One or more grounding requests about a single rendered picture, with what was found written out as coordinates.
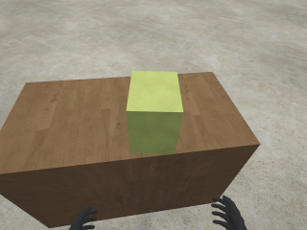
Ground robot left hand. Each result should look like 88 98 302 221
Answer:
69 205 98 230

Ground robot right hand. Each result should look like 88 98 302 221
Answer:
211 195 247 230

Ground carton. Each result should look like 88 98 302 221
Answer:
126 71 183 154

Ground pedestal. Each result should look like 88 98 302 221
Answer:
0 72 261 228

